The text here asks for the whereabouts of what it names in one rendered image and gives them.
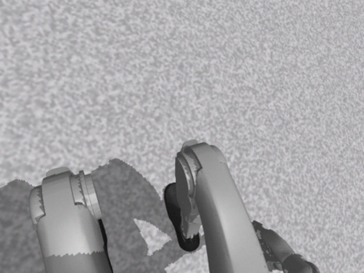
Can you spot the left robot foot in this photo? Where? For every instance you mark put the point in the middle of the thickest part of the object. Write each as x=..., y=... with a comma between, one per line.
x=105, y=241

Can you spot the right robot hand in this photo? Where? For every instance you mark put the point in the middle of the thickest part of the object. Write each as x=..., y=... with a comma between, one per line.
x=275, y=248

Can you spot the right robot foot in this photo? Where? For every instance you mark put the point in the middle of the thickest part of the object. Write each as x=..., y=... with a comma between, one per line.
x=174, y=213

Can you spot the right robot arm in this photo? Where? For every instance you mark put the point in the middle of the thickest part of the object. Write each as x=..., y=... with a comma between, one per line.
x=296, y=263

